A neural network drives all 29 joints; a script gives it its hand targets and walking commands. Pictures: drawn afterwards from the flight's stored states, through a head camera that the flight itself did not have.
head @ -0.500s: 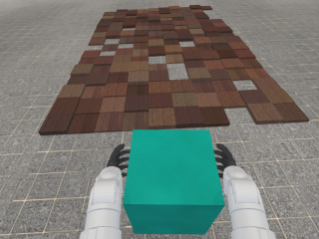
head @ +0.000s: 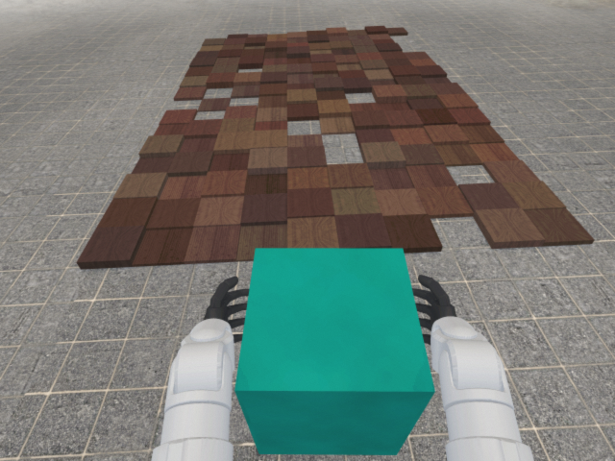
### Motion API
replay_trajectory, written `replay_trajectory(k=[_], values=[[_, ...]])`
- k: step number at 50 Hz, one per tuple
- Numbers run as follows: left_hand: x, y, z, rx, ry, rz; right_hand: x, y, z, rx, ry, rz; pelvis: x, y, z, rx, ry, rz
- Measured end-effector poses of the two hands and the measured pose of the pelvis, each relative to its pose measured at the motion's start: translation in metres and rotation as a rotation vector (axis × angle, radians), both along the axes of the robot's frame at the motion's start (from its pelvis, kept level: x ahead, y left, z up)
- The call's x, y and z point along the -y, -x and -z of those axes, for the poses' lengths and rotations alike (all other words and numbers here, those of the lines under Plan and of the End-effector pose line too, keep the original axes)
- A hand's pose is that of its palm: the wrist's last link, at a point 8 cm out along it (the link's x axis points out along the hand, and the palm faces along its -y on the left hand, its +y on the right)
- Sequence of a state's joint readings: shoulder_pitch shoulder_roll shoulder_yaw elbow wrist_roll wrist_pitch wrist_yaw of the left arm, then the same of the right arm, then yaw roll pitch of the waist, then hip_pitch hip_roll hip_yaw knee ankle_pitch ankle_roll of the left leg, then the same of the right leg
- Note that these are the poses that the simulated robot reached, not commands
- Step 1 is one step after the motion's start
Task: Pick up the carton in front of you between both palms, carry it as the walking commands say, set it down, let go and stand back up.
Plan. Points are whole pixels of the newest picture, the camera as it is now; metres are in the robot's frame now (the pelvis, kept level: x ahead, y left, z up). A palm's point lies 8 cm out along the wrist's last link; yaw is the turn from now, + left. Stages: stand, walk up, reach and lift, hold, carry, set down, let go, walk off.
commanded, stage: hold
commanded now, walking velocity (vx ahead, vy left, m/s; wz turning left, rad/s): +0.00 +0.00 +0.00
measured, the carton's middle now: (328, 355) +0.29 +0.00 -0.03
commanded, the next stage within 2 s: carry in 0.52 s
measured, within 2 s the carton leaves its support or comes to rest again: neither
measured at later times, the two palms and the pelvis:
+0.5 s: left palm (218, 326) +0.29 +0.15 +0.05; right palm (441, 324) +0.29 -0.15 +0.05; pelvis +0.00 +0.00 +0.00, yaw +0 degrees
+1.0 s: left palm (226, 255) +0.41 +0.16 +0.06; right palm (419, 255) +0.41 -0.14 +0.06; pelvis +0.14 +0.01 -0.02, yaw -1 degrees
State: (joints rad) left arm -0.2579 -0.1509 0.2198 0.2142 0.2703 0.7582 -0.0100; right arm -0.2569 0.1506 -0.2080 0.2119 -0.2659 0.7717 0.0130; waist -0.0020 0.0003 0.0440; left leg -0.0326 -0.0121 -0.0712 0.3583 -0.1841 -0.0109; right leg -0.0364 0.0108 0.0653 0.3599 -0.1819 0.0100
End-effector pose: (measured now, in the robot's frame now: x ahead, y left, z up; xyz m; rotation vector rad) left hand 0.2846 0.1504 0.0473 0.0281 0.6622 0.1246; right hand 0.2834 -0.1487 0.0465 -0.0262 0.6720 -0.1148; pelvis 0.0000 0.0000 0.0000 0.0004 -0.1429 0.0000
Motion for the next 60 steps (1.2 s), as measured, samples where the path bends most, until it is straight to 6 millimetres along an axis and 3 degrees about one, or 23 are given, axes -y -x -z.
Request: replay_trajectory(k=[10,26,34,40,45,51,57,60], values=[[0.000,-0.001,-0.002,0.011,0.012,-0.010,0.000,-0.002,-0.002,0.011,-0.011,0.007,0.000,0.005,0.001,0.001,0.000,-0.001],[0.000,-0.006,-0.002,0.007,-0.002,0.003,0.000,-0.006,-0.002,0.008,0.003,-0.001,0.000,-0.003,0.001,-0.016,0.001,0.000],[-0.001,-0.025,-0.012,0.050,0.014,-0.017,-0.001,-0.026,-0.011,0.050,-0.018,0.010,0.000,-0.024,0.007,-0.136,0.002,0.001],[0.002,-0.058,-0.023,0.062,0.025,-0.026,0.002,-0.059,-0.021,0.062,-0.028,0.017,0.003,-0.062,0.018,-0.196,0.007,-0.005],[-0.004,-0.088,-0.016,0.012,0.049,-0.056,-0.005,-0.095,-0.019,0.011,-0.026,0.007,-0.002,-0.101,0.024,-0.235,-0.010,-0.027],[-0.003,-0.133,-0.018,-0.051,0.060,-0.055,-0.004,-0.130,-0.014,-0.052,-0.070,0.057,-0.005,-0.152,0.014,-0.260,0.013,0.015],[0.015,-0.199,-0.025,0.004,0.055,-0.045,0.014,-0.195,-0.021,0.003,-0.080,0.068,0.012,-0.215,0.024,-0.226,0.036,-0.032],[0.013,-0.225,-0.028,-0.020,0.061,-0.080,0.013,-0.232,-0.028,-0.023,-0.076,0.038,0.020,-0.246,0.017,-0.228,0.021,-0.055]])
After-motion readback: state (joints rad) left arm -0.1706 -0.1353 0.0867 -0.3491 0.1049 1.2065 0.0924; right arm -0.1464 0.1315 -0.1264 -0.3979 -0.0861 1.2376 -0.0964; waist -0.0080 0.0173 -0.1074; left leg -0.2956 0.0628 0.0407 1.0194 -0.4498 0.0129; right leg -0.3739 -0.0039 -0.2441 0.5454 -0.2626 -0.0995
